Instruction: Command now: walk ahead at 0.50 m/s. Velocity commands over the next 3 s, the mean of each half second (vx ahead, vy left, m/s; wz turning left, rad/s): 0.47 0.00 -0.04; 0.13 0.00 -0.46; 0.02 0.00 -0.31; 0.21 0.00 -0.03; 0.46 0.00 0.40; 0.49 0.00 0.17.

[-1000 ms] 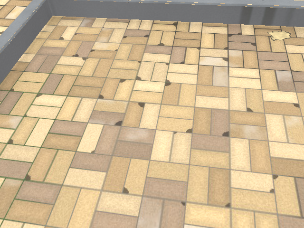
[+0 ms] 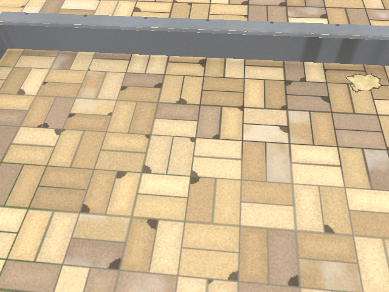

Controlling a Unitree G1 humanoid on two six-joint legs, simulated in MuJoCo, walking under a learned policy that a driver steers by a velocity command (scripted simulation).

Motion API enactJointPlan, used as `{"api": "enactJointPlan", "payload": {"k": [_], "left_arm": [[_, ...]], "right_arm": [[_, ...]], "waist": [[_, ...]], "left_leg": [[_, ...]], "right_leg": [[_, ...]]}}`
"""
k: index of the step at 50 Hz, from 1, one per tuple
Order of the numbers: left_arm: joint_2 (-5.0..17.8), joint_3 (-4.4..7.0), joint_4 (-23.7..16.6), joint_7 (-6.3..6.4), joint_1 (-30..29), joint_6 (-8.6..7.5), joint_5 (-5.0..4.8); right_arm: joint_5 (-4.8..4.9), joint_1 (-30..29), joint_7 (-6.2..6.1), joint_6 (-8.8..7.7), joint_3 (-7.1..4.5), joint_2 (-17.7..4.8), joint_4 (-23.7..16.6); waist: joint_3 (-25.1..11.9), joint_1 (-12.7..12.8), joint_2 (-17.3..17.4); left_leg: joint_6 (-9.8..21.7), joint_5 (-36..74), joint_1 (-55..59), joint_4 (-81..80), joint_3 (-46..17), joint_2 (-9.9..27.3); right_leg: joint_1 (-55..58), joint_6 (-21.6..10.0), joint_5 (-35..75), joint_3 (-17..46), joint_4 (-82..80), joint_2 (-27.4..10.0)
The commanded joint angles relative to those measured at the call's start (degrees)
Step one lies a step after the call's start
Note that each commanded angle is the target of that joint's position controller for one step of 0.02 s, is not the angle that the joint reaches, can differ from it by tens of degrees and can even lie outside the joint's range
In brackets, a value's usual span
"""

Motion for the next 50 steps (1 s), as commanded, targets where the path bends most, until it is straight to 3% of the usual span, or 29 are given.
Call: {"api": "enactJointPlan", "payload": {"k": [1, 2, 3, 6, 8, 10, 14, 19, 20, 22, 23, 24, 25, 26, 27, 28, 29, 30, 32, 35, 40, 44, 47, 48, 49, 50], "left_arm": [[7.87, 1.77, 0.36, 0.26, 11.51, -0.02, 0.19], [6.6, 1.42, -0.02, 0.06, 8.7, -0.08, 0.67], [5.03, 0.88, 0.15, -0.1, 7.72, -0.2, 1.14], [6.03, 1.12, 1.86, 0.08, 9.94, -0.53, 0.8], [7.62, 1.54, 2.63, 0.8, 11.82, -0.39, 0.83], [7.77, 1.51, 3.28, 1.46, 13.57, 0.09, 0.67], [8.26, 1.44, 4.49, 2.07, 16.87, 0.54, 0.14], [8.53, 1.73, 7.02, 2.3, 21.75, 1.69, -0.33], [8.49, 1.74, 7.22, 2.52, 21.37, 2.1, -0.33], [9.45, 2.06, 7.05, 2.9, 20.08, 2.86, -0.22], [9.81, 2.12, 6.45, 3.04, 18.26, 3.13, -0.36], [8.81, 1.69, 5.52, 3.03, 17.43, 3.09, -0.18], [6.01, 0.63, 3.07, 2.94, 17.65, 2.65, 1.14], [0.06, -1.1, 3.88, 2.7, 26.48, 2.09, 0.27], [7.57, 0.94, 4.42, 2.79, 23.81, 2.08, -1.02], [9.05, 1.72, 2.48, 3.09, 18.69, 2.54, -2.1], [7.9, 1.75, 2.27, 3.6, 16.91, 3.42, -1.72], [7.09, 2.18, 2.41, 4.04, 17.04, 4.69, -1.04], [4.43, 2.31, 1.9, 4.38, 19.24, 7.25, -0.87], [4.23, 2.75, -0.95, 4.62, 16.9, 8.48, -0.43], [5.15, 3.0, -4.91, 3.21, 9.97, 8.62, -0.17], [6.24, 3.46, -7.83, 1.92, 6.1, 9.24, -0.24], [6.19, 3.82, -8.45, 1.07, 7.68, 9.41, -0.16], [7.41, 4.37, -8.09, 1.36, 9.21, 9.3, 0.23], [12.26, 5.84, -7.94, 2.21, 11.66, 9.07, 0.41], [18.69, 6.86, -9.09, 3.22, 12.58, 9.04, 0.77]], "right_arm": [[1.23, -3.12, 0.07, -2.97, -1.05, -7.18, -5.45], [0.31, -4.82, -0.3, -2.67, -1.46, -6.74, -5.75], [0.02, -3.87, -0.35, -1.86, -1.69, -5.91, -5.59], [-0.19, -3.25, -0.53, -0.01, -1.62, -3.28, -5.71], [-0.69, -7.41, -0.66, 0.32, -1.82, -3.56, -7.25], [-0.94, -11.51, -0.53, 0.25, -1.88, -3.31, -8.64], [-0.62, -19.25, 0.14, -0.26, -1.32, -2.04, -10.79], [-0.07, -27.15, 1.6, -0.98, -0.82, -2.23, -13.94], [-0.25, -27.56, 1.93, -1.34, -0.89, -2.5, -14.51], [-0.84, -23.58, 2.2, -2.1, -1.62, -4.34, -13.9], [-1.33, -17.72, 2.01, -2.51, -2.46, -6.0, -12.21], [-1.99, -9.93, 1.64, -2.89, -3.63, -9.13, -9.9], [-3.54, -1.47, 0.92, -2.89, -4.6, -14.01, -8.75], [-3.04, -1.22, 0.93, -1.8, -4.35, -15.0, -9.35], [-2.31, -2.15, 0.67, -0.78, -3.37, -10.62, -10.91], [-1.87, -7.01, 0.2, -0.3, -2.64, -8.48, -11.69], [-1.63, -10.64, -0.11, -0.1, -2.11, -6.88, -11.8], [-1.73, -13.34, -0.18, 0.03, -1.74, -5.42, -11.77], [-3.22, -16.89, 0.02, 0.04, -1.85, -5.45, -11.78], [-3.24, -18.19, -0.82, 0.09, -2.42, -7.16, -11.3], [-2.26, -18.65, -2.57, 1.8, -3.06, -9.22, -10.78], [-1.16, -17.07, -2.42, 3.56, -3.73, -11.04, -10.21], [0.13, -17.63, -2.34, 4.63, -4.12, -11.63, -10.07], [0.3, -15.02, -2.17, 4.9, -3.98, -10.36, -9.0], [-0.82, -12.82, -1.78, 5.03, -3.46, -7.85, -8.64], [-3.27, -15.29, -1.17, 4.7, -2.53, -4.9, -11.75]], "waist": [[-9.27, 5.75, -4.59], [-6.19, 4.18, -2.8], [-5.38, 2.31, -3.57], [-3.16, 0.82, -4.13], [-1.45, 1.44, -3.15], [-0.54, 2.38, -3.13], [1.21, 4.8, -3.72], [3.83, 7.08, -3.78], [4.3, 6.34, -3.89], [1.24, 3.64, -5.86], [-2.34, 0.4, -6.46], [-8.07, -2.81, -5.22], [-17.88, -4.28, 2.79], [-29.38, -1.19, 16.53], [-30.0, -3.16, 9.09], [-20.97, -1.82, 7.76], [-14.69, -0.03, 4.61], [-10.69, 1.79, 4.36], [-7.38, 4.63, 6.57], [-5.77, 5.17, 6.53], [-6.23, 3.47, 5.54], [-5.49, 2.2, 5.58], [-5.8, 4.06, 5.68], [-6.18, 4.3, 3.78], [-6.45, 3.81, -5.71], [-5.69, 2.04, -21.89]], "left_leg": [[2.01, 6.14, -30.92, 18.84, -2.86, 5.25], [1.76, 9.49, -28.44, 15.29, -2.39, 7.05], [1.75, 11.59, -25.04, 13.02, -2.72, 8.51], [0.65, 14.32, -23.93, 7.68, -1.69, 9.3], [-0.48, 19.21, -27.95, 2.28, -1.41, 9.6], [-1.24, 24.97, -30.35, -4.13, -1.05, 9.4], [-1.29, 33.93, -28.18, -16.98, 1.14, 7.25], [-0.18, 30.82, -29.55, -24.45, 1.68, 5.57], [0.37, 29.13, -28.58, -26.24, 1.45, 4.94], [1.47, 27.16, -20.69, -28.55, 2.2, 2.42], [2.47, 29.94, -12.17, -30.47, 3.49, 0.5], [4.08, 41.25, 0.99, -30.41, 2.9, 2.13], [8.35, 63.5, 22.04, -24.28, -8.24, 14.81], [17.73, 72.27, 37.98, -25.12, -25.86, 29.42], [15.81, 64.39, 32.17, -27.69, -24.34, 26.14], [13.38, 59.64, 24.32, -29.53, -16.29, 23.95], [11.9, 55.15, 15.3, -32.3, -11.49, 21.26], [11.14, 49.6, 6.92, -35.17, -7.71, 19.62], [11.42, 40.99, -5.02, -40.48, -2.56, 17.98], [12.66, 36.43, -7.01, -43.8, 1.56, 18.69], [11.61, 29.01, -3.43, -44.79, 6.42, 19.15], [10.22, 27.22, 2.01, -41.8, 6.85, 21.16], [6.47, 27.09, 3.89, -35.47, 8.3, 20.68], [3.45, 24.35, 2.43, -30.89, 9.9, 18.54], [-1.24, 17.29, -4.3, -18.66, 14.57, 13.25], [-6.71, -9.67, -24.0, -0.56, 16.01, 4.1]], "right_leg": [[32.79, -10.48, -1.19, 28.14, -16.86, -18.46], [25.79, -9.85, 3.75, 23.33, -18.55, -16.45], [21.86, -9.23, 6.02, 19.65, -20.32, -14.62], [17.76, -10.13, 10.2, 14.39, -23.87, -13.12], [18.42, -10.32, 11.91, 12.61, -25.19, -13.12], [19.77, -9.55, 12.48, 10.69, -25.75, -12.46], [20.98, -7.63, 10.58, 6.87, -26.46, -10.65], [28.95, -7.57, 11.26, 7.6, -23.2, -13.69], [29.77, -7.01, 15.83, 7.97, -20.86, -13.94], [30.61, -5.21, 27.9, 8.8, -14.7, -13.5], [29.79, -3.77, 35.73, 8.33, -8.82, -11.64], [25.09, -1.39, 34.29, 6.71, 0.54, -7.92], [9.74, 1.68, 11.55, 4.42, 18.86, -2.48], [-6.3, 4.51, -33.24, 5.9, 37.77, 4.74], [-7.09, 4.59, -32.8, 12.12, 42.92, 1.84], [-11.35, 4.72, -29.32, 9.6, 42.9, -0.66], [-10.95, 5.44, -25.37, 7.7, 40.6, -3.01], [-8.07, 5.9, -22.33, 7.07, 38.55, -4.65], [-0.82, 6.08, -18.29, 5.25, 37.21, -5.07], [-1.95, 6.0, -13.08, 4.69, 31.1, -5.88], [0.21, 5.24, -5.46, 2.67, 18.59, -6.22], [1.17, 3.99, -9.57, 0.35, 11.52, -4.89], [6.99, 1.41, -6.03, -2.23, -0.12, -2.75], [11.54, -0.28, -0.59, -1.37, -5.31, -1.56], [18.59, -3.36, 16.12, 7.98, -10.59, -6.91], [27.76, -12.49, 37.45, 27.26, -9.83, -19.82]]}}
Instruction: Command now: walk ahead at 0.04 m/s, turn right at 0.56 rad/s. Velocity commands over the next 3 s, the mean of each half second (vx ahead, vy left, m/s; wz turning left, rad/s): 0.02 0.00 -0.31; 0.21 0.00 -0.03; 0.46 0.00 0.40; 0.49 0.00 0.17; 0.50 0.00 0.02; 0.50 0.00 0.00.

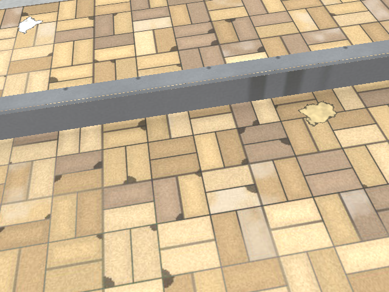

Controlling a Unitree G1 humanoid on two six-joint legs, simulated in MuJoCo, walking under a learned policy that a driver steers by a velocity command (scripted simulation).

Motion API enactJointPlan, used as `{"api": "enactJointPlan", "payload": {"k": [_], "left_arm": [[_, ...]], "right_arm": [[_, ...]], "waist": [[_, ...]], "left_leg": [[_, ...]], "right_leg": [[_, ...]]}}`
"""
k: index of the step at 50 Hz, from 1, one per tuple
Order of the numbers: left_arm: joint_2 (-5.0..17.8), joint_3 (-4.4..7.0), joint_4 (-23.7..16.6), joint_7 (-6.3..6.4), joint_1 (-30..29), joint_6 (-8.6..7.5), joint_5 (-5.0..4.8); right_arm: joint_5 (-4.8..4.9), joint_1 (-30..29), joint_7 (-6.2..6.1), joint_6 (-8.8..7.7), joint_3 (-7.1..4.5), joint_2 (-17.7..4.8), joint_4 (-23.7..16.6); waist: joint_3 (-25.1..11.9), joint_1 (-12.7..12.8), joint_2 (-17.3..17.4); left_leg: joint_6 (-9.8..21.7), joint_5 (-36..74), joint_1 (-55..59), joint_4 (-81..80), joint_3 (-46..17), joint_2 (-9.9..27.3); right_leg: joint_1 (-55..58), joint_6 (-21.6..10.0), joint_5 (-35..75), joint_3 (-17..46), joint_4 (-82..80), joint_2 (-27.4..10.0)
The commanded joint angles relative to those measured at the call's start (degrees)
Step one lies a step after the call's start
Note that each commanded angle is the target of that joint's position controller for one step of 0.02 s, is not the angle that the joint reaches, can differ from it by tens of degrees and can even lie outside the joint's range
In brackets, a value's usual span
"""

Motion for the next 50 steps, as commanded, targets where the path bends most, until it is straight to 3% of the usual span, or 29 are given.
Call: {"api": "enactJointPlan", "payload": {"k": [1, 2, 3, 4, 6, 8, 11, 15, 17, 19, 20, 21, 22, 23, 24, 26, 30, 32, 34, 37, 38, 39, 41, 42, 43, 44, 45, 47, 50], "left_arm": [[14.78, 3.37, -3.13, 0.65, 9.12, -1.79, 2.1], [13.65, 3.01, -3.4, 0.26, 7.27, -3.07, 2.07], [12.66, 2.83, -3.92, 0.52, 3.73, -3.73, 0.99], [10.36, 2.09, -4.64, 0.84, 1.06, -3.72, -0.05], [8.31, 1.03, -5.42, 1.5, -1.05, -3.4, 0.18], [7.62, 0.58, -5.16, 1.77, -0.33, -3.59, 0.55], [7.8, 0.36, -4.42, 2.07, 0.13, -3.45, 0.63], [8.21, 0.02, -3.71, 1.59, -1.07, -3.03, 1.18], [7.61, -0.43, -3.06, 1.27, -1.31, -2.88, 1.12], [6.35, -1.17, -2.52, 1.22, -2.57, -2.67, 0.52], [5.61, -1.52, -1.87, 1.24, -1.42, -2.73, 0.31], [4.19, -2.05, -1.65, 1.28, 0.21, -3.06, 1.05], [3.55, -1.98, -1.49, 0.92, 3.3, -3.5, 1.77], [3.2, -2.1, -1.86, 0.99, 1.55, -3.45, 1.92], [4.67, -1.78, -1.54, 1.04, -0.63, -3.31, 1.74], [5.3, -1.37, -1.25, 1.31, -2.79, -2.39, 1.27], [4.28, -1.4, 0.29, 1.06, -1.73, -2.32, 1.07], [3.34, -1.45, 2.16, 1.03, 0.02, -2.47, 0.71], [3.76, -1.17, 2.31, 1.09, 0.22, -3.17, 0.04], [2.07, -1.31, 1.95, 0.69, -0.65, -5.78, -0.87], [2.18, -1.25, 2.07, 0.48, -0.67, -6.42, -0.95], [2.2, -1.1, 2.75, 0.25, 0.91, -6.93, -1.03], [2.84, -0.36, 6.55, 0.04, 9.01, -7.41, -1.19], [6.07, 0.64, 8.25, 0.32, 14.01, -7.64, -0.92], [11.56, 2.12, 9.36, -0.08, 19.3, -7.96, -0.87], [9.65, 1.25, 8.84, -0.57, 20.05, -8.73, 0.07], [6.8, 0.24, 8.1, -0.6, 17.42, -9.34, 0.37], [5.53, -0.33, 7.19, -0.61, 14.57, -9.39, 0.04], [3.2, -1.33, 7.82, -0.05, 15.25, -8.47, 0.61]], "right_arm": [[-1.52, -3.79, 0.48, -0.78, -1.02, -4.51, -5.93], [0.15, -5.34, 0.38, -0.73, -1.47, -5.76, -6.18], [0.62, -4.16, -0.06, -0.6, -1.62, -5.66, -5.43], [0.01, -3.46, -0.6, -0.42, -1.94, -6.44, -4.52], [-0.33, -1.52, -0.77, -0.26, -2.2, -6.53, -3.82], [0.11, -0.68, -0.67, -0.28, -1.97, -5.45, -3.44], [0.13, -1.96, -0.48, -0.16, -1.15, -3.73, -3.58], [0.41, -1.68, 0.13, -0.14, -0.92, -4.48, -3.18], [0.5, -1.03, 0.42, -0.42, -0.87, -4.68, -2.93], [0.26, 1.39, 0.91, -1.0, -0.55, -3.74, -1.92], [-0.38, 2.61, 1.2, -1.34, -0.4, -4.03, -1.41], [-1.31, 4.16, 1.16, -1.57, -0.72, -6.77, -1.2], [-1.33, 3.21, 0.97, -1.48, -1.3, -10.43, -1.32], [-0.97, 0.56, 1.22, -1.5, -0.5, -7.3, -1.07], [-0.95, -1.95, 1.45, -1.77, 0.18, -4.75, -1.79], [-0.95, -1.28, 1.51, -2.48, 0.24, -5.48, -1.45], [-0.4, 1.59, 0.85, -2.88, 0.64, -5.03, 0.42], [-0.08, 3.7, 0.63, -2.3, 0.68, -4.81, 1.64], [0.75, 4.92, 0.28, -2.0, 0.18, -6.46, 1.58], [1.35, 6.98, 0.09, -3.22, -0.67, -8.93, 2.02], [1.38, 6.73, 0.16, -3.53, -0.83, -9.03, 1.96], [1.49, 5.23, 0.4, -3.71, -0.74, -8.55, 1.49], [1.81, 0.25, 1.07, -3.61, -0.18, -6.4, -0.1], [1.68, -1.61, 1.24, -3.97, 0.71, -3.31, -1.35], [1.58, -3.21, 1.2, -5.1, 1.07, -1.63, -3.5], [1.76, -4.55, 1.17, -6.02, 0.47, -4.31, -4.25], [2.43, -2.27, 1.68, -6.58, 0.09, -5.11, -3.53], [2.36, -0.67, 2.5, -6.82, 0.27, -4.1, -2.16], [1.99, -1.91, 3.86, -5.76, 0.53, -1.88, -1.94]], "waist": [[-11.21, 3.12, -14.9], [-10.44, 2.38, -9.76], [-9.23, 0.45, -7.25], [-8.83, -0.38, -5.94], [-9.81, -1.9, -7.09], [-10.16, -1.76, -6.85], [-9.18, -0.6, -7.82], [-7.04, 0.41, -9.1], [-6.13, 0.51, -9.12], [-5.74, -1.58, -8.04], [-5.9, -2.17, -6.67], [-7.54, -1.15, -2.48], [-7.48, 2.72, 6.65], [-6.95, 2.57, 11.1], [-5.73, 2.13, 9.23], [-4.81, 0.46, 6.64], [-3.69, -0.6, 1.86], [-3.49, -1.3, 1.4], [1.01, -1.94, 2.51], [4.97, -1.89, 8.18], [5.61, -1.68, 8.42], [5.25, -0.41, 7.91], [3.35, 3.89, 5.92], [2.29, 5.15, -1.62], [0.92, 5.97, -15.9], [1.25, 6.63, -15.23], [1.29, 3.93, -9.83], [0.5, 2.27, -4.97], [0.56, 2.36, -5.81]], "left_leg": [[-2.45, -21.07, -21.63, 31.17, -12.74, -6.5], [-1.24, -16.48, -23.28, 34.27, -15.77, -5.84], [-0.43, -10.97, -24.2, 33.45, -17.06, -5.03], [-0.26, -7.83, -23.79, 32.06, -17.94, -4.28], [-0.52, -3.16, -19.1, 32.26, -17.53, -5.04], [-0.8, -0.64, -17.48, 28.12, -17.49, -5.28], [-1.57, 0.53, -14.22, 18.36, -17.53, -5.0], [-1.56, -0.65, -6.34, 9.53, -16.27, -5.34], [-1.03, -1.15, -3.58, 5.07, -15.72, -5.68], [0.28, 5.99, 2.28, -6.41, -14.38, -6.43], [1.31, 14.04, 6.93, -12.64, -15.33, -5.74], [3.12, 23.77, 12.13, -13.17, -20.94, -0.31], [7.22, 31.7, 12.98, -11.48, -25.6, 5.48], [11.25, 22.42, 6.08, -13.62, -28.58, 7.5], [9.72, 15.18, 3.87, -14.46, -26.75, 4.71], [5.74, 9.91, 2.68, -13.75, -22.65, 0.64], [3.81, 8.3, 3.56, -11.53, -19.35, -2.17], [4.77, -5.63, 3.97, -12.14, -18.74, -3.32], [7.97, -21.21, 2.59, -14.54, -23.29, -1.01], [14.31, -27.65, 4.78, -22.35, -37.57, 9.41], [15.22, -25.5, 3.18, -22.96, -39.24, 10.87], [14.59, -22.32, 1.51, -22.42, -37.43, 10.09], [10.52, -14.33, -5.89, -16.63, -27.86, 3.88], [6.92, -7.39, -11.65, -5.18, -20.01, -1.99], [3.29, -4.44, -21.13, 12.65, -11.64, -8.95], [3.68, -13.11, -29.46, 24.29, -16.88, -8.79], [5.21, -10.77, -32.69, 30.46, -19.53, -5.82], [6.91, -1.83, -34.36, 30.2, -19.3, -2.39], [5.62, 6.47, -29.94, 24.06, -17.4, -1.11]], "right_leg": [[19.27, -19.5, 40.34, 30.95, -11.59, -20.3], [18.82, -17.41, 36.78, 26.17, -12.33, -17.33], [17.75, -13.99, 32.78, 22.44, -12.11, -14.55], [16.33, -11.79, 30.07, 20.73, -12.24, -13.24], [12.9, -11.21, 30.72, 17.89, -12.71, -11.7], [13.39, -11.18, 29.89, 16.56, -13.0, -10.87], [13.25, -11.04, 25.14, 16.26, -13.36, -10.34], [8.45, -11.3, 18.32, 16.96, -13.71, -9.87], [7.87, -11.03, 17.55, 18.05, -12.74, -9.78], [6.92, -9.0, 17.33, 17.56, -10.18, -8.17], [5.53, -6.66, 15.34, 17.03, -9.22, -6.63], [3.14, -3.46, 10.12, 14.88, -5.75, -3.55], [0.11, -0.77, -0.1, 9.44, -1.41, 2.53], [3.55, 1.14, -3.16, 7.54, -3.04, 2.68], [6.35, 1.47, 0.01, 7.69, -3.99, 1.87], [7.98, 0.67, 6.37, 8.4, -4.29, 1.66], [8.15, -0.33, 10.02, 9.68, -6.2, 0.85], [6.22, -0.65, -3.99, 7.77, -5.67, 2.83], [-0.88, -1.36, -17.9, 6.23, -3.05, 4.03], [-6.93, -1.11, -10.06, 1.79, 5.63, 3.33], [-5.8, -1.55, -8.59, 2.38, 6.17, 2.01], [-2.4, -2.21, -8.28, 2.17, 3.95, 1.65], [12.39, -3.47, -5.03, 2.47, -5.38, 2.16], [18.06, -5.77, -9.53, 13.26, -11.17, -3.22], [25.63, -11.62, -13.46, 33.22, -19.84, -13.22], [28.57, -15.79, -8.05, 43.27, -22.12, -18.68], [30.19, -14.86, -3.2, 38.84, -19.93, -18.21], [30.62, -11.21, 3.5, 28.33, -20.52, -15.78], [27.12, -7.77, 15.92, 15.58, -23.1, -11.87]]}}
Over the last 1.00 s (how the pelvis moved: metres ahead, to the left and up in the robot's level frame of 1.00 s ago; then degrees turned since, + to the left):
0.36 0.01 0.01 -18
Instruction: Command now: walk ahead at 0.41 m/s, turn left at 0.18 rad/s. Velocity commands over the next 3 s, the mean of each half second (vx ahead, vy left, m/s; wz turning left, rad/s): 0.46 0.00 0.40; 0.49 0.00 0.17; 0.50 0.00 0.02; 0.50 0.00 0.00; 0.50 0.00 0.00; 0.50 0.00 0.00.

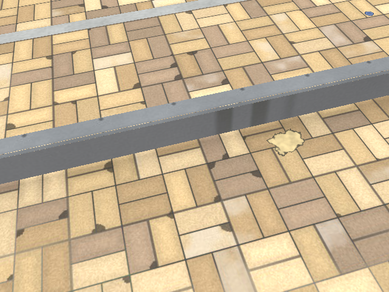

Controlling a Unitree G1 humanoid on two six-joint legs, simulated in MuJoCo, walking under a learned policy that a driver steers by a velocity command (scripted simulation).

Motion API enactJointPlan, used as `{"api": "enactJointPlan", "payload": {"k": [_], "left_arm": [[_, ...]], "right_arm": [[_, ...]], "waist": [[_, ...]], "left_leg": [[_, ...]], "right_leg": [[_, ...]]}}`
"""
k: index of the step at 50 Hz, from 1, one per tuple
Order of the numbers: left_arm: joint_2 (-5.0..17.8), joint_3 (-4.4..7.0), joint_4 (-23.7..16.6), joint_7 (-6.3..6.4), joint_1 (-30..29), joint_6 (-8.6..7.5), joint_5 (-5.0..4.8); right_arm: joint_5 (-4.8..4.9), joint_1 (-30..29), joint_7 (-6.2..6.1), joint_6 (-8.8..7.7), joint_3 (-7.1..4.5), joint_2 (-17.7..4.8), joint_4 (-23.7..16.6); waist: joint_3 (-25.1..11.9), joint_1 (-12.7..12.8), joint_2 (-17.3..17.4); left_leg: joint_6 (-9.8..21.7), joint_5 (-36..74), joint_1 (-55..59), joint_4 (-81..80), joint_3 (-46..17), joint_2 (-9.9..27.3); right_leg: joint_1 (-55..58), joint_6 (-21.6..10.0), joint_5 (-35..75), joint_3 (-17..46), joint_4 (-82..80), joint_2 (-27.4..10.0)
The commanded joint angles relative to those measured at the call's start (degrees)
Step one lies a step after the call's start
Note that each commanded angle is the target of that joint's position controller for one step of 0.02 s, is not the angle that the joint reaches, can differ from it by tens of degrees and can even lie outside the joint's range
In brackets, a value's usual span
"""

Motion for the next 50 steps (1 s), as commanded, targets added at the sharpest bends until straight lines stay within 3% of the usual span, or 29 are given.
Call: {"api": "enactJointPlan", "payload": {"k": [1, 5, 8, 10, 12, 13, 14, 15, 16, 17, 18, 19, 20, 21, 23, 26, 31, 35, 36, 38, 40, 41, 42, 43, 44, 45, 46, 48, 50], "left_arm": [[6.61, 1.02, -2.25, 0.71, 1.37, -0.27, 0.4], [8.92, 1.35, -1.9, 1.53, 0.98, -0.41, 0.63], [9.31, 1.45, -0.86, 1.53, 2.15, -0.69, 0.05], [9.48, 1.58, -0.51, 1.47, 1.8, -0.37, -0.38], [11.07, 2.01, -1.04, 1.81, 0.5, 0.3, -0.27], [11.91, 2.23, -1.36, 2.16, 0.0, 0.9, -0.06], [12.25, 2.25, -1.92, 2.52, -1.0, 1.61, 0.11], [12.32, 2.03, -2.87, 2.87, -1.03, 1.64, 0.3], [5.45, 0.0, -5.56, 1.99, 3.01, 0.4, 1.34], [5.03, -0.84, -6.33, 1.0, 1.69, -2.32, -0.07], [9.64, 0.53, -8.38, 0.53, -5.14, -3.69, -2.32], [10.18, 0.48, -9.31, 0.77, -7.9, -4.37, -2.48], [9.98, 0.79, -9.1, 1.44, -8.55, -4.38, -1.28], [10.23, 1.36, -9.03, 1.92, -7.58, -3.69, -0.26], [8.99, 1.45, -9.44, 2.02, -5.8, -2.02, 0.42], [7.51, 1.05, -11.31, 2.26, -9.78, -0.68, 1.09], [5.5, -0.13, -14.03, 1.22, -20.08, -1.69, 0.5], [6.64, -0.34, -16.47, -0.26, -26.36, -2.34, -0.29], [4.66, -1.4, -16.6, -1.5, -25.59, -0.19, 3.81], [6.39, -1.0, -16.64, -1.78, -22.73, 0.75, 3.54], [9.09, -0.03, -13.42, -0.89, -11.41, 0.17, 2.99], [11.97, 0.64, -11.72, -0.07, -2.3, -0.55, 3.6], [19.42, 2.71, -10.8, 0.56, 3.83, -0.36, 4.42], [16.78, 2.55, -9.73, 0.0, 2.89, 0.56, 2.72], [12.88, 1.52, -10.19, -0.32, -1.5, 0.77, 1.99], [9.59, 0.63, -10.35, -0.65, -5.23, 0.74, 1.8], [7.62, -0.05, -9.88, -0.68, -7.0, 0.7, 1.7], [6.9, -0.37, -8.44, -0.64, -7.18, 0.19, 1.33], [7.95, -0.03, -6.77, -0.85, -5.61, -0.55, 0.78]], "right_arm": [[-0.26, -6.75, 1.25, -0.27, -0.07, -1.52, -4.5], [-0.57, -13.57, 1.5, 0.34, 1.09, 0.11, -8.04], [-0.48, -16.88, 2.02, 0.51, 1.29, -0.66, -10.22], [-0.38, -17.65, 2.67, 0.38, 1.07, -1.56, -11.49], [-0.49, -15.46, 3.19, 0.27, 0.13, -3.44, -12.11], [-0.42, -11.08, 3.23, 0.46, -0.84, -5.04, -11.47], [-0.25, -2.26, 3.02, 0.77, -2.34, -7.33, -9.35], [-0.2, 7.12, 2.15, 1.34, -4.14, -10.6, -7.36], [-0.71, 12.42, 1.15, 1.77, -5.3, -15.9, -7.17], [-1.0, 12.7, 1.08, 1.57, -4.26, -14.32, -7.84], [-1.4, 10.5, 0.98, 1.12, -3.49, -11.04, -7.65], [-1.06, 6.69, 0.95, 0.57, -2.96, -9.03, -8.41], [-1.2, 2.29, 1.04, 0.17, -2.5, -7.71, -9.64], [-1.9, -0.54, 1.05, -0.08, -2.06, -6.45, -10.71], [-2.02, -1.67, 0.76, -0.22, -1.84, -5.73, -11.5], [-1.82, 1.78, -0.2, -0.7, -1.86, -6.62, -10.34], [-1.18, 7.77, -1.03, -0.36, -1.73, -7.61, -8.59], [-1.03, 12.56, -1.19, 0.29, -1.56, -7.97, -6.89], [-4.02, 15.26, -0.93, 0.4, -1.66, -8.43, -6.07], [-4.37, 14.88, -1.11, 0.5, -1.9, -8.53, -6.11], [-4.22, 13.63, -1.3, 0.4, -1.92, -8.93, -6.06], [-3.96, 13.2, -1.22, 0.21, -1.33, -7.22, -7.15], [-1.25, 20.15, -0.8, 0.0, -0.28, -2.51, -8.86], [-2.73, 18.19, -0.82, 0.04, -0.75, -5.79, -7.82], [-3.56, 12.93, -0.61, 0.41, -1.07, -6.87, -8.23], [-3.58, 10.31, -0.04, 0.32, -0.59, -5.8, -8.77], [-3.8, 9.53, 0.37, 0.75, -0.45, -5.14, -8.86], [-4.93, 11.28, 0.91, 2.11, -0.11, -4.26, -7.87], [-4.95, 10.87, 1.24, 2.57, 0.16, -3.66, -8.02]], "waist": [[2.89, 1.07, -6.37], [5.75, 2.32, -6.19], [7.59, 2.83, -6.52], [7.92, 1.93, -6.44], [4.52, -0.54, -8.13], [1.09, -3.12, -9.46], [-3.81, -7.77, -9.39], [-8.38, -12.05, -7.05], [-15.84, -8.56, 8.14], [-23.95, -8.35, 8.58], [-15.56, -9.51, 5.61], [-8.73, -7.54, 1.62], [-4.86, -4.56, -2.84], [-2.99, -1.96, -2.41], [-2.21, 0.24, 0.04], [-0.31, -0.83, 0.83], [0.75, -5.89, 1.26], [2.59, -8.5, 1.35], [1.39, -8.07, 1.53], [1.62, -6.13, 3.14], [-3.12, -0.27, 2.59], [-10.3, 3.84, -0.45], [-20.03, 2.71, -14.73], [-18.5, 2.88, -13.77], [-9.24, 1.87, -6.38], [-4.99, 0.72, -3.76], [-1.61, -0.86, -4.73], [-0.26, -2.61, -7.24], [-0.33, -3.19, -7.2]], "left_leg": [[-0.88, 7.32, -17.7, -4.09, -1.83, 3.48], [-2.44, 17.99, -11.34, -18.84, 0.42, 1.24], [-1.26, 20.92, -7.52, -24.42, 2.19, 0.26], [0.68, 18.85, -7.37, -26.71, 2.67, -0.35], [2.93, 14.45, -2.62, -26.59, 5.4, -3.25], [4.07, 12.0, 2.72, -25.83, 6.79, -5.3], [5.63, 12.2, 13.62, -26.96, 7.73, -7.63], [7.86, 11.91, 30.1, -27.26, 1.94, -5.7], [17.06, 2.04, 51.18, -30.2, -27.87, 10.12], [21.59, -7.52, 55.7, -42.67, -51.34, 17.1], [17.67, -7.4, 50.25, -45.15, -43.55, 14.94], [15.44, -2.99, 40.43, -45.67, -34.84, 12.49], [13.93, 2.57, 30.47, -46.39, -28.99, 9.98], [13.11, 7.22, 23.16, -47.53, -24.62, 7.7], [13.68, 11.32, 15.91, -49.65, -20.97, 6.23], [13.26, 17.08, 11.6, -51.2, -14.91, 4.68], [9.1, 15.06, 14.05, -50.31, -10.64, 2.44], [9.43, 15.54, 23.67, -46.63, -14.24, 6.36], [7.98, 22.23, 25.2, -46.63, -13.8, 5.76], [5.9, 30.95, 28.17, -42.94, -14.23, 6.81], [3.96, 45.14, 29.47, -30.37, -11.61, 4.69], [2.89, 38.41, 23.39, -17.45, -9.27, 2.28], [-0.01, 13.08, 4.37, 3.7, -3.0, -6.33], [0.2, -12.17, -5.94, 10.07, -4.28, -8.76], [0.69, -7.89, -8.95, 12.51, -6.23, -5.01], [0.71, -3.72, -7.92, 9.81, -5.82, -2.79], [0.52, -1.96, -6.33, 5.97, -4.82, -0.63], [-0.84, 0.03, -1.96, 2.94, -2.9, 0.32], [-1.74, 2.1, -2.69, 1.02, -1.68, 0.95]], "right_leg": [[11.41, -7.22, 18.94, 10.92, -11.06, -14.85], [3.77, -6.28, 17.41, 2.03, -14.69, -13.33], [3.38, -5.9, 17.63, -1.43, -15.78, -14.85], [7.32, -5.04, 24.64, -3.42, -13.35, -16.21], [11.16, -3.61, 46.32, -5.75, -5.97, -16.88], [12.19, -2.75, 56.85, -6.91, 1.0, -16.79], [9.6, -1.39, 62.01, -8.42, 12.34, -15.57], [-2.21, 0.63, 54.17, -8.38, 26.99, -13.93], [-26.52, 4.56, 9.01, -7.25, 51.45, -4.47], [-35.16, 3.85, -15.99, 5.71, 62.22, 1.5], [-41.25, 2.51, -11.9, 8.39, 63.41, -2.09], [-40.83, 1.46, -6.54, 7.25, 59.17, -4.92], [-37.25, 1.6, -3.22, 6.74, 54.16, -7.14], [-32.61, 1.82, -1.32, 6.96, 50.48, -8.83], [-28.47, 2.98, -0.15, 6.44, 46.35, -10.12], [-29.79, 5.29, 7.59, 4.45, 37.45, -10.22], [-27.16, 4.94, 26.31, 2.69, 16.47, -7.1], [-31.26, 3.58, 23.23, 2.94, 10.15, -5.8], [-28.21, 3.3, 19.66, -1.07, 11.45, -4.6], [-24.59, 1.54, 11.77, -0.41, 9.66, -3.56], [-11.61, -1.29, 7.34, -0.7, 5.12, -1.26], [2.25, -3.95, 7.93, 5.46, 5.58, -7.86], [22.59, -11.72, 6.88, 29.81, 4.87, -23.76], [21.59, -13.39, 5.78, 41.96, -1.75, -26.07], [14.11, -12.28, 1.84, 33.2, -2.16, -23.11], [7.35, -11.0, 3.85, 26.74, -4.09, -20.54], [2.32, -9.14, 6.95, 21.18, -6.21, -17.62], [-2.77, -7.88, 13.29, 15.26, -8.53, -14.21], [-2.75, -8.92, 18.52, 12.4, -9.97, -13.64]]}}
Over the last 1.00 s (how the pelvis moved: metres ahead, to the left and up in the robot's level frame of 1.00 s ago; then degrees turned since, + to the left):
0.11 -0.02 0.01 -8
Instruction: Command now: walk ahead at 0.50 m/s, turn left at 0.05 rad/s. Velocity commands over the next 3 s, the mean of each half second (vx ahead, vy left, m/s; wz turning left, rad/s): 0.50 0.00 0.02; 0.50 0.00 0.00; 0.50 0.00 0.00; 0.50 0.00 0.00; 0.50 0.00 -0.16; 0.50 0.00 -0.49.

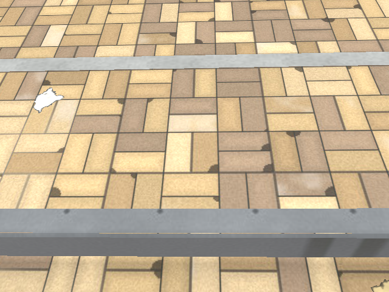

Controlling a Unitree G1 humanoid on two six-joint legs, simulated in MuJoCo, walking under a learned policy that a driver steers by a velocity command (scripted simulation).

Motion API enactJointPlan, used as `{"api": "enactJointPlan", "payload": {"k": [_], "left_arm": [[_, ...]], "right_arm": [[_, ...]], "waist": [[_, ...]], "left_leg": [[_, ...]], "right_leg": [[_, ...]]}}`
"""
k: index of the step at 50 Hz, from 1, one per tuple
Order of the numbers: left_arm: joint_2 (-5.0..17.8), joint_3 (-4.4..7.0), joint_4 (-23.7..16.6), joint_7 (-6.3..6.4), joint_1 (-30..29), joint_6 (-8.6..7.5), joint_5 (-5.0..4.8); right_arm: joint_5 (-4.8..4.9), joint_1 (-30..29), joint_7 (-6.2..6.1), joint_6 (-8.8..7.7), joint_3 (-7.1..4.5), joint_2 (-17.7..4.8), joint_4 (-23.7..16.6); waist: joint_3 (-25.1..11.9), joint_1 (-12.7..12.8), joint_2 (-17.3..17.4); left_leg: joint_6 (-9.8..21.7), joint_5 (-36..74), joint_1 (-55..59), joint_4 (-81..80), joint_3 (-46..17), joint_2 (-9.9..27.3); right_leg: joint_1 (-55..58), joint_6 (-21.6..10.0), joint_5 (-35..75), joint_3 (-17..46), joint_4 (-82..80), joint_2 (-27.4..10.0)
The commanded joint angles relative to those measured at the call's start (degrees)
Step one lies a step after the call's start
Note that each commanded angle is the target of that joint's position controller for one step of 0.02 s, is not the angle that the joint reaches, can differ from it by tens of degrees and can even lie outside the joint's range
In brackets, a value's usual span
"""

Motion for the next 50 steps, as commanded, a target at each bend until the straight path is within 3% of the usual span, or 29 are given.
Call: {"api": "enactJointPlan", "payload": {"k": [1, 7, 10, 12, 14, 15, 16, 17, 18, 19, 21, 24, 28, 31, 32, 33, 35, 37, 38, 39, 40, 41, 42, 43, 44, 45, 47, 48, 50], "left_arm": [[7.4, 1.82, -0.49, -0.09, 2.38, -1.49, -0.85], [7.82, 1.9, 3.26, -0.08, 5.51, -1.24, -0.85], [8.84, 2.12, 4.9, 0.19, 7.25, -1.03, -0.7], [9.38, 2.19, 5.27, 0.55, 6.13, -0.87, -0.51], [9.01, 1.86, 5.6, 0.78, 4.82, -0.64, -0.56], [7.38, 1.11, 4.63, 0.91, 4.4, -0.77, -0.63], [1.44, -0.43, 2.84, 0.78, 10.5, -0.82, -2.25], [6.8, 0.94, 4.43, 1.18, 9.48, -0.16, -0.48], [7.61, 1.39, 4.18, 0.9, 6.1, 0.25, 0.16], [6.5, 1.06, 3.98, 0.34, 3.75, 0.2, 0.04], [4.67, 0.53, 4.47, 0.2, 3.02, 1.27, 0.72], [3.31, 0.14, 5.16, -0.25, 3.31, 2.04, 1.25], [2.82, -0.36, 2.66, -0.67, -5.77, 2.17, 1.29], [1.42, -1.24, 2.37, -0.12, -8.2, 2.48, 0.7], [1.38, -1.33, 1.77, 0.13, -9.93, 2.46, 0.72], [0.25, -1.74, 1.2, 0.6, -10.64, 2.62, 0.56], [0.62, -1.6, 1.44, 1.48, -7.44, 2.53, 0.66], [1.57, -0.94, 2.79, 2.09, -3.03, 1.83, 0.45], [1.68, -0.49, 4.43, 2.34, 2.41, 1.2, 0.26], [1.82, 0.06, 7.1, 2.52, 10.23, 0.59, 0.28], [8.01, 1.73, 9.12, 2.95, 16.75, 0.28, 1.42], [12.41, 2.4, 9.03, 2.28, 15.57, 0.23, 1.15], [12.83, 3.34, 9.61, 2.15, 14.55, 1.46, -0.68], [6.14, 2.07, 8.27, 1.5, 8.46, 2.17, -0.83], [3.61, 1.01, 8.12, 1.14, 6.08, 2.4, -0.13], [1.29, 0.12, 9.37, 0.98, 7.56, 2.1, 0.22], [-0.65, -0.93, 12.07, 1.14, 10.52, 1.08, 0.39], [-0.3, -0.98, 13.39, 0.89, 13.42, 0.45, 0.84], [0.65, -1.64, 13.75, 0.58, 11.99, -0.62, 0.51]], "right_arm": [[-0.4, 0.68, 0.55, 0.27, -0.36, -3.15, -3.1], [0.43, -11.53, 0.54, -0.41, 1.21, -1.06, -6.29], [0.64, -14.01, 0.16, -0.59, 1.11, -1.9, -7.18], [0.19, -13.01, -0.45, -1.14, 0.86, -2.46, -7.18], [-0.55, -2.3, -1.37, -2.16, -0.03, -3.72, -3.39], [-1.53, 6.52, -2.03, -2.71, -1.07, -7.01, -1.24], [-2.13, 12.1, -2.32, -2.5, -3.19, -15.1, -0.57], [0.39, 10.3, -1.92, -1.62, -3.17, -13.06, -0.24], [1.19, 4.35, -1.62, -1.37, -2.14, -9.49, -1.22], [1.27, 0.16, -1.33, -1.48, -1.15, -5.83, -1.89], [1.42, -2.61, -1.45, -2.23, -0.08, -2.71, -1.49], [1.54, -0.12, -1.58, -3.4, -0.19, -3.58, 0.52], [1.91, 3.05, -1.77, -3.23, -0.19, -3.85, 2.71], [1.18, 6.22, -1.92, -2.8, -0.04, -2.94, 4.42], [1.09, 6.66, -2.07, -2.69, 0.08, -2.7, 4.62], [0.74, 6.66, -2.12, -2.46, 0.38, -2.3, 4.47], [0.56, 6.65, -2.38, -2.12, 0.22, -3.24, 4.54], [1.01, 4.51, -2.35, -2.07, 0.1, -4.0, 4.2], [1.63, 3.16, -2.26, -1.92, -0.19, -4.75, 4.24], [2.87, 0.64, -2.09, -1.82, -0.54, -5.28, 3.87], [3.37, -2.25, -1.82, -2.35, 0.09, -2.66, 1.61], [1.37, 3.22, -2.02, -2.37, 1.52, 4.65, 1.17], [1.17, 9.6, -2.23, -1.23, 1.02, 4.14, 3.2], [-0.2, 4.71, -1.82, -0.95, 0.44, 1.25, 2.38], [0.16, -1.62, -1.57, -0.95, 0.01, 1.12, 0.0], [0.31, -4.66, -1.37, -0.7, 0.8, 3.48, -1.88], [0.61, -7.44, -1.21, 0.15, 2.49, 7.86, -5.28], [1.15, -9.41, -2.18, 0.75, 3.47, 10.57, -6.99], [1.35, -14.86, -3.27, 1.31, 4.9, 11.36, -12.46]], "waist": [[-1.12, -0.58, -7.64], [1.14, 2.26, -7.94], [1.39, 2.75, -8.0], [1.2, 1.49, -7.14], [-4.61, -3.41, -4.83], [-10.44, -6.92, -1.4], [-17.06, -5.66, 13.45], [-16.28, -5.19, 9.15], [-8.03, -2.78, 4.09], [-3.67, -1.56, 1.88], [0.0, 0.85, 2.87], [-2.68, 2.14, 1.72], [0.0, 0.29, 1.66], [0.44, -0.73, 2.94], [1.28, -1.2, 2.37], [1.36, -1.01, 1.95], [-0.81, 0.82, 1.53], [-2.94, 3.08, 1.63], [-4.78, 5.82, 1.72], [-6.38, 9.88, 0.95], [-6.95, 11.51, -5.65], [-5.72, 4.02, -13.3], [-7.94, 3.31, -11.98], [0.95, 2.1, -5.88], [6.21, 2.84, -8.75], [7.2, 2.25, -7.84], [6.48, -0.14, -4.59], [4.43, 0.59, -5.37], [5.58, -1.49, -3.68]], "left_leg": [[-1.47, 4.11, -7.31, -2.5, 0.25, 3.7], [-2.57, 14.19, -4.06, -23.03, 4.41, 3.39], [-1.29, 13.94, -1.74, -27.74, 4.74, 2.46], [0.19, 11.22, 1.08, -29.9, 4.85, 1.46], [2.31, 11.73, 14.88, -36.22, 5.85, -1.26], [4.5, 11.6, 27.27, -36.78, -0.89, 5.34], [11.69, 10.44, 42.98, -40.84, -24.86, 21.86], [12.89, 6.04, 39.91, -46.64, -34.19, 22.89], [11.43, -0.54, 32.58, -47.47, -26.18, 20.12], [10.17, -0.63, 25.98, -50.0, -20.69, 17.42], [7.38, 10.77, 18.47, -53.23, -11.64, 12.77], [7.85, 28.88, 18.37, -51.79, -4.38, 10.8], [8.24, 25.32, 19.56, -53.79, -1.97, 9.85], [9.01, 20.31, 19.16, -53.69, -0.99, 9.69], [9.43, 22.3, 19.15, -53.33, -0.97, 9.89], [9.86, 33.6, 19.52, -50.33, -1.16, 11.27], [10.97, 45.94, 23.88, -46.15, -2.31, 13.91], [9.75, 60.61, 25.26, -38.26, -0.24, 12.15], [8.85, 63.18, 25.42, -30.45, 1.05, 10.23], [7.26, 56.45, 20.54, -20.4, 2.33, 7.62], [4.14, 33.76, 7.21, -4.08, 3.94, 2.86], [2.32, -9.21, -5.97, 12.73, 3.17, -4.14], [2.73, -8.6, -12.06, 20.97, -1.54, -3.91], [2.08, -4.33, -18.29, 25.48, -0.68, -0.55], [2.37, -4.43, -26.16, 36.61, 2.27, -1.07], [2.71, -3.84, -32.16, 45.17, 1.64, -0.65], [3.37, -2.98, -38.61, 52.7, 0.82, 0.87], [4.09, -6.43, -43.42, 64.87, 2.15, -0.86], [4.37, -7.51, -47.7, 63.54, 0.66, -0.21]], "right_leg": [[6.07, -8.73, 12.81, 12.95, -13.25, -14.51], [6.57, -6.9, 17.21, 5.71, -14.3, -11.32], [9.63, -6.04, 19.17, 6.86, -12.28, -13.61], [11.76, -5.28, 25.97, 7.17, -8.74, -14.73], [11.53, -3.29, 36.45, 4.39, 5.1, -11.66], [4.42, -1.94, 26.73, 2.45, 17.35, -8.98], [-13.68, 0.57, -2.33, -2.1, 37.93, -0.22], [-20.03, -0.18, -19.64, 3.69, 44.3, 0.72], [-22.04, -1.03, -15.9, 5.57, 45.73, -3.02], [-21.22, -1.08, -11.56, 5.38, 43.19, -5.23], [-16.74, 0.3, -7.57, 4.3, 39.02, -7.09], [-14.63, 2.09, -4.4, 2.72, 38.63, -6.6], [-19.12, 3.77, 0.97, 1.05, 29.26, -7.84], [-16.53, 3.66, 1.19, -1.05, 24.27, -7.1], [-15.97, 3.31, 1.08, -2.01, 22.87, -6.55], [-14.58, 2.56, -1.87, -4.12, 23.43, -4.87], [-14.49, -0.25, -5.27, -3.33, 24.55, -4.5], [-7.24, -2.35, -5.67, -3.6, 18.18, -1.66], [-1.46, -3.14, -1.74, -3.63, 10.77, -0.62], [8.6, -3.51, 5.81, -3.36, 0.63, -0.63], [18.71, -5.1, 6.48, 9.96, -5.28, -10.65], [22.86, -6.53, 32.44, 25.53, -1.95, -22.69], [20.33, -14.3, 5.64, 32.4, -6.53, -25.67], [12.99, -14.11, -19.8, 30.23, -11.49, -22.76], [10.6, -13.85, -26.41, 29.27, -14.49, -20.78], [9.31, -12.22, -22.58, 24.94, -14.27, -18.76], [4.58, -9.21, -14.66, 17.64, -11.94, -16.83], [4.61, -10.08, -11.52, 17.04, -11.45, -17.58], [-0.84, -7.96, -15.59, 13.51, -12.99, -16.56]]}}
Over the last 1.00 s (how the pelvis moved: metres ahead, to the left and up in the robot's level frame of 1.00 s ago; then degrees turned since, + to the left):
0.56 0.11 0.00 19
